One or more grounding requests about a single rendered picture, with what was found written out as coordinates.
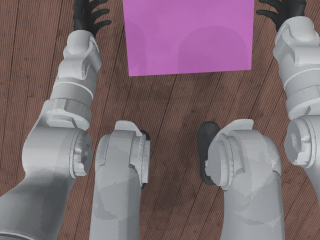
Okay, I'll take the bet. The robot left thigh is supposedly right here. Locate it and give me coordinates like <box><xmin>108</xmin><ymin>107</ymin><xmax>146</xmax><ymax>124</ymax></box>
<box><xmin>89</xmin><ymin>129</ymin><xmax>151</xmax><ymax>240</ymax></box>

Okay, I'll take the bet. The carton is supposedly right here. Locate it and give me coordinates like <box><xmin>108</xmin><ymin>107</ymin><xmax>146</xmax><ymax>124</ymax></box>
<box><xmin>122</xmin><ymin>0</ymin><xmax>255</xmax><ymax>77</ymax></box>

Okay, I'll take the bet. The robot right hand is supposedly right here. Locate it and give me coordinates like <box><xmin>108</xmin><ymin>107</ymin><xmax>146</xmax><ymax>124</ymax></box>
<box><xmin>256</xmin><ymin>0</ymin><xmax>307</xmax><ymax>32</ymax></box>

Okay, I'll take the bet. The right robot forearm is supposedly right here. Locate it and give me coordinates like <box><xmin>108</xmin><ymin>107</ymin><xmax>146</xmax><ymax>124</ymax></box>
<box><xmin>273</xmin><ymin>16</ymin><xmax>320</xmax><ymax>121</ymax></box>

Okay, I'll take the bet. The left robot forearm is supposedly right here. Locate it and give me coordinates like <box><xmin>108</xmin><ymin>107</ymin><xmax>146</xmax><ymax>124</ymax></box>
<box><xmin>22</xmin><ymin>30</ymin><xmax>102</xmax><ymax>172</ymax></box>

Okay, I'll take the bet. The robot left upper arm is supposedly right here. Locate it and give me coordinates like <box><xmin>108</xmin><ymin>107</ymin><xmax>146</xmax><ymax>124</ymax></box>
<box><xmin>0</xmin><ymin>126</ymin><xmax>93</xmax><ymax>240</ymax></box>

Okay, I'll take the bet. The robot left hand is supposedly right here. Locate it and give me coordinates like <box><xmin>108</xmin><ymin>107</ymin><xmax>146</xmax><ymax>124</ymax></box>
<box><xmin>73</xmin><ymin>0</ymin><xmax>112</xmax><ymax>38</ymax></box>

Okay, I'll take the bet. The robot right upper arm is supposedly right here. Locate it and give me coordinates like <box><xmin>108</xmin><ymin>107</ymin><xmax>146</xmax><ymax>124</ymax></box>
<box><xmin>284</xmin><ymin>114</ymin><xmax>320</xmax><ymax>208</ymax></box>

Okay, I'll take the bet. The left robot foot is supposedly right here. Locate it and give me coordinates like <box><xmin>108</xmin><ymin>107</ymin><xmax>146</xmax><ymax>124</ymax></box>
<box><xmin>140</xmin><ymin>130</ymin><xmax>151</xmax><ymax>190</ymax></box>

